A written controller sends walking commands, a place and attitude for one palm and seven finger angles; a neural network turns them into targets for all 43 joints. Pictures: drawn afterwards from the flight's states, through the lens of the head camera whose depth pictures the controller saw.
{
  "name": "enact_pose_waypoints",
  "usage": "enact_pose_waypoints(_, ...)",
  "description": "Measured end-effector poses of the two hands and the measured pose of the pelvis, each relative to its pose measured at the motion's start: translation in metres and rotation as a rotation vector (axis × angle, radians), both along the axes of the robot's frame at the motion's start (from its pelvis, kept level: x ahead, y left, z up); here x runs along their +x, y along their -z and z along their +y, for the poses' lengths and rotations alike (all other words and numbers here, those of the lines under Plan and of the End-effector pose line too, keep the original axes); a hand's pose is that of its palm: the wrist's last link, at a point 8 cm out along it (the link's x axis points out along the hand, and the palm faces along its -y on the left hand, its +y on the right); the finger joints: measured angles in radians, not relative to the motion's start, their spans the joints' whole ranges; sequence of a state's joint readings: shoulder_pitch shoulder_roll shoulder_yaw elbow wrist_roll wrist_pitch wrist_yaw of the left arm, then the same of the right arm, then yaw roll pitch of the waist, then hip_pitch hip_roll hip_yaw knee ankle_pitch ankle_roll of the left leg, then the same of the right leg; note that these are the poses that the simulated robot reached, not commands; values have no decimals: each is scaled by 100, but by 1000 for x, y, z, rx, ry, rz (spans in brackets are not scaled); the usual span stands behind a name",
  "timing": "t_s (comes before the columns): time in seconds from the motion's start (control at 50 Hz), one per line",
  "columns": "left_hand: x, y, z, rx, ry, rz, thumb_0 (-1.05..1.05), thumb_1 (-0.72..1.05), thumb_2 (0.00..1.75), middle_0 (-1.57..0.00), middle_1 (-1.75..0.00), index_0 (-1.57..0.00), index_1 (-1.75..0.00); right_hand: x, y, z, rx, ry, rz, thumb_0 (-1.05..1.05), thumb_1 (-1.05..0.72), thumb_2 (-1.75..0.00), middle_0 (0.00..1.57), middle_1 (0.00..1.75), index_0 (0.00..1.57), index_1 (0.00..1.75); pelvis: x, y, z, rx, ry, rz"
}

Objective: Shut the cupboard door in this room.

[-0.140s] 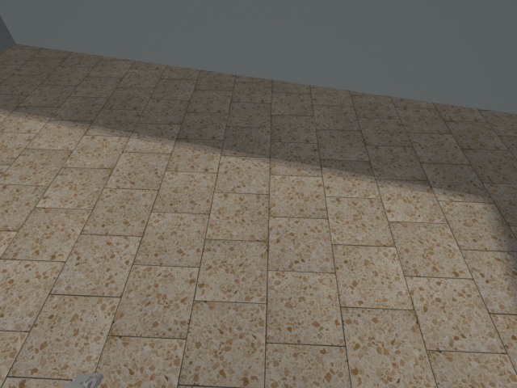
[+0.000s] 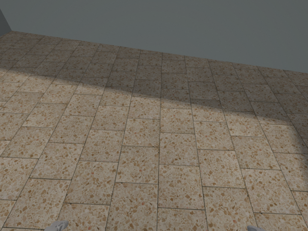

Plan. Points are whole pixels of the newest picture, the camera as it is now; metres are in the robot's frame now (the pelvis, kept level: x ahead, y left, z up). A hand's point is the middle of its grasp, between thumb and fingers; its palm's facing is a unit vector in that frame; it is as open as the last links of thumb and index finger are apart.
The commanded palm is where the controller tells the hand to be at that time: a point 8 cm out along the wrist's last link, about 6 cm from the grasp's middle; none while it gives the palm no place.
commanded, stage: stand and wait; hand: left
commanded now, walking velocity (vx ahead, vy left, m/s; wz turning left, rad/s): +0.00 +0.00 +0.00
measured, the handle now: out of the picture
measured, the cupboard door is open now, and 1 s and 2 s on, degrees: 79 79 79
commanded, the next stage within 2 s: turn or walk to find it in 0.76 s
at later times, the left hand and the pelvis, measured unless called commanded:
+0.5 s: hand out of the picture +0.05 +0.24 -0.15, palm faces -0.03 -0.94 -0.35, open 7.3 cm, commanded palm none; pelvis -0.02 -0.01 +0.01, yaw +0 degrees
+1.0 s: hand out of the picture +0.04 +0.22 -0.16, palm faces +0.02 -0.95 -0.32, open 7.3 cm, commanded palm none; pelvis -0.03 -0.01 +0.00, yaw +3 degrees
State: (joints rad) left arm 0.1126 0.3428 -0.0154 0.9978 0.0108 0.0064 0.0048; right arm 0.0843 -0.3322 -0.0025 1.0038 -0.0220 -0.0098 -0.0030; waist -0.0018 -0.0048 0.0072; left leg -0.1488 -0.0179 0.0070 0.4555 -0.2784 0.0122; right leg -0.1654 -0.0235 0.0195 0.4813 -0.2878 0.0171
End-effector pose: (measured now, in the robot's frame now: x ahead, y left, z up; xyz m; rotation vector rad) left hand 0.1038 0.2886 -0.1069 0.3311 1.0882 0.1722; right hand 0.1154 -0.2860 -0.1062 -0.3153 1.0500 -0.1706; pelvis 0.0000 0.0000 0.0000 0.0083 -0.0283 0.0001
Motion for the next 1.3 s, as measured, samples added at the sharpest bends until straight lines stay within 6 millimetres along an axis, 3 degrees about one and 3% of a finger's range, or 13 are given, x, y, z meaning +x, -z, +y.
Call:
enact_pose_waypoints(0.16,-15,4,-11,-25,-13,21,0,91,90,-21,-30,-21,-30,-9,-1,-3,2,2,17,0,-90,-90,20,30,20,30,-6,-2,-5,0,-3,-6)
enact_pose_waypoints(0.48,-62,6,-4,2,-45,127,0,91,90,-20,-30,-21,-30,-69,7,-22,-16,55,152,0,-90,-90,20,30,20,30,-21,-5,-11,-2,0,-18)
enact_pose_waypoints(0.66,-67,5,-5,6,-39,130,0,91,90,-20,-30,-21,-30,-85,10,-23,-9,63,177,0,-90,-90,20,30,20,30,-27,-6,-12,-2,2,-15)
enact_pose_waypoints(0.88,-60,5,-10,-3,-40,101,0,91,90,-20,-30,-21,-30,-83,11,-22,-2,54,171,0,-90,-90,20,30,20,30,-30,-5,-14,-2,-13,-11)
enact_pose_waypoints(0.98,-65,12,-18,-19,-71,91,0,91,90,-20,-30,-21,-30,-81,18,-11,13,33,187,0,-90,-90,20,30,20,30,-33,-1,-13,-5,-41,3)
enact_pose_waypoints(1.16,-99,42,-30,-104,-135,138,0,91,90,-20,-30,-21,-30,-90,33,35,70,0,222,0,-90,-90,20,30,20,30,-39,13,0,-9,-90,16)
enact_pose_waypoints(1.3,-119,32,-37,-107,-212,137,0,91,90,-20,-30,-21,-30,-104,34,50,108,-32,269,0,-90,-90,20,30,20,30,-48,4,-8,-19,-153,39)
